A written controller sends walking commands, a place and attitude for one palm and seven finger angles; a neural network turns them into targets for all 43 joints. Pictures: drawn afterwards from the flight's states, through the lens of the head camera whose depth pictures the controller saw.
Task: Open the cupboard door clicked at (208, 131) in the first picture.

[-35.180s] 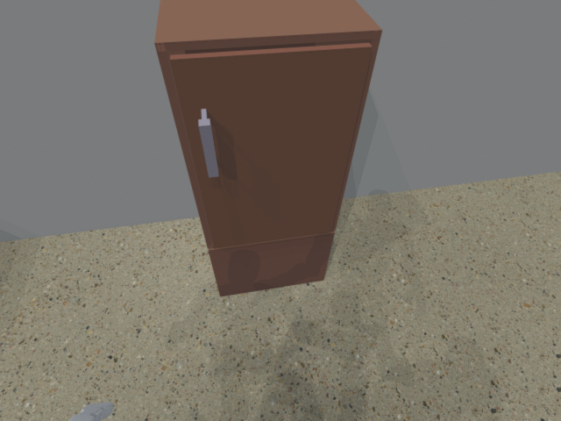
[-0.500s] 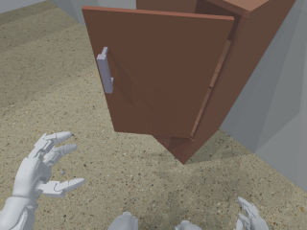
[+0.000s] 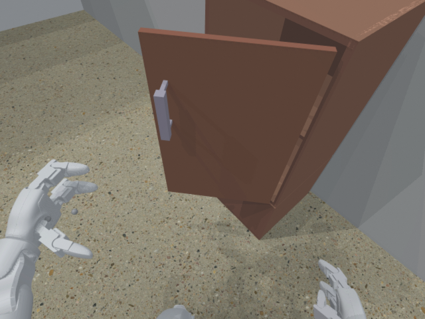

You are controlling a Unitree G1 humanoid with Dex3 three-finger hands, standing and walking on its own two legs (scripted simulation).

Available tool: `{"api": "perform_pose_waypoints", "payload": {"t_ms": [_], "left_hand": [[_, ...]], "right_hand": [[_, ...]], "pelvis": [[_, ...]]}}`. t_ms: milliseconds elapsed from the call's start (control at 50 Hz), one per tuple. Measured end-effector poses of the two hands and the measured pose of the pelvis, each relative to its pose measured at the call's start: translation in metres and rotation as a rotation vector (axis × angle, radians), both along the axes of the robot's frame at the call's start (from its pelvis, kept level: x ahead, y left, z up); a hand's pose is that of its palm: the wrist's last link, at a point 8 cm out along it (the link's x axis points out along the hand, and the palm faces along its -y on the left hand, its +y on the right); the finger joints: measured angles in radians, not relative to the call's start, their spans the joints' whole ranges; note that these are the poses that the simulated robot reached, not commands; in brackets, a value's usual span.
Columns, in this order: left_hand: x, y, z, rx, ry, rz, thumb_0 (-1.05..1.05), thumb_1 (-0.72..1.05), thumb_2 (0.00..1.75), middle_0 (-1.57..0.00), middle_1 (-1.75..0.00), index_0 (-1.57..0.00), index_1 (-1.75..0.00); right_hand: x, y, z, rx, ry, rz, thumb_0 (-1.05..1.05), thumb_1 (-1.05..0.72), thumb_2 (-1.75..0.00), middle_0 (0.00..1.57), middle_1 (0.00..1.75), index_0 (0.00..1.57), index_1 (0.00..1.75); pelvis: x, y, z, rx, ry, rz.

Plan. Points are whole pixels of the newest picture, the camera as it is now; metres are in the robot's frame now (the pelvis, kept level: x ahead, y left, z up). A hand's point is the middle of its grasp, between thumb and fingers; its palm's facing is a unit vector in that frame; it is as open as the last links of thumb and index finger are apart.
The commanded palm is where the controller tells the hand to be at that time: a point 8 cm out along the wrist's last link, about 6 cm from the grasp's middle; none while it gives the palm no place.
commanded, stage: raise the hand with hooked fingers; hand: left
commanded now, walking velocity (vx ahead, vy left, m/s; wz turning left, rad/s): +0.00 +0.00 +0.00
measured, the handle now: (165, 111) +0.54 +0.16 +0.06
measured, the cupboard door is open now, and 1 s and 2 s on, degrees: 42 42 42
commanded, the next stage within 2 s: move the hooked fingers beside the handle in 0.66 s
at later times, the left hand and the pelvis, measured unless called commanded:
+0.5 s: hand (79, 196) +0.29 +0.26 +0.08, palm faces -0.02 -1.00 -0.04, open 14.0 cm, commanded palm +0.26 +0.31 +0.08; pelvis +0.00 -0.01 +0.01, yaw -1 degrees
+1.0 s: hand (87, 186) +0.31 +0.25 +0.08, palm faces -0.01 -1.00 -0.02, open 14.0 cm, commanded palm +0.30 +0.30 +0.08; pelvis +0.00 -0.02 +0.00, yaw +0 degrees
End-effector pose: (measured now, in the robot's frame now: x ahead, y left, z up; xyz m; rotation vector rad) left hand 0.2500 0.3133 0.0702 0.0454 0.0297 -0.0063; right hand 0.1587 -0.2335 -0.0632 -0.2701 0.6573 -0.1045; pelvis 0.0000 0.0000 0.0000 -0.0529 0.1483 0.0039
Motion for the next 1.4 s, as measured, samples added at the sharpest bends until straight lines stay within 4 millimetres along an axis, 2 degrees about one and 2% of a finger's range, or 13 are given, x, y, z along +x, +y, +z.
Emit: {"api": "perform_pose_waypoints", "payload": {"t_ms": [220,380,860,1020,1180,1400], "left_hand": [[0.021,0.012,0.015,-0.007,-0.002,-0.008,-0.02,-0.5,0.31,-0.3,-1.2,-0.3,-1.19],[0.025,0.002,0.012,-0.015,0.009,-0.029,-0.02,-0.5,0.3,-0.3,-1.2,-0.3,-1.2],[0.021,-0.01,0.012,-0.015,0.001,-0.002,-0.02,-0.5,0.3,-0.3,-1.2,-0.3,-1.2],[0.049,-0.01,0.011,-0.02,-0.002,-0.016,-0.02,-0.5,0.3,-0.3,-1.2,-0.3,-1.2],[0.078,-0.016,0.008,-0.033,0.014,-0.033,-0.02,-0.5,0.3,-0.3,-1.2,-0.3,-1.2],[0.105,-0.013,0.004,-0.034,0.011,-0.026,-0.02,-0.5,0.3,-0.3,-1.2,-0.3,-1.2]], "right_hand": [[-0.024,-0.019,-0.001,-0.028,0.068,-0.053,0.01,-0.9,-0.9,0.21,0.3,0.2,0.3],[-0.035,-0.031,0.001,-0.034,0.08,-0.079,0.01,-0.9,-0.9,0.21,0.3,0.2,0.3],[-0.022,-0.037,-0.003,-0.014,0.052,-0.061,0.01,-0.9,-0.9,0.21,0.3,0.2,0.3],[-0.031,-0.045,-0.01,-0.039,0.1,-0.078,0.01,-0.9,-0.9,0.21,0.3,0.2,0.3],[-0.052,-0.051,-0.014,-0.041,0.164,-0.127,0.01,-0.9,-0.9,0.21,0.3,0.2,0.3],[-0.079,-0.05,-0.022,-0.05,0.279,-0.172,0.01,-0.9,-0.9,0.21,0.3,0.2,0.3]], "pelvis": [[0.0,-0.003,0.006,0.006,-0.011,-0.006],[0.001,-0.007,0.008,0.013,-0.007,-0.017],[-0.001,-0.021,0.007,0.023,-0.012,-0.008],[-0.004,-0.023,0.004,0.021,0.004,-0.004],[-0.001,-0.021,0.004,0.025,0.026,-0.021],[0.003,-0.015,0.002,0.02,0.054,-0.028]]}}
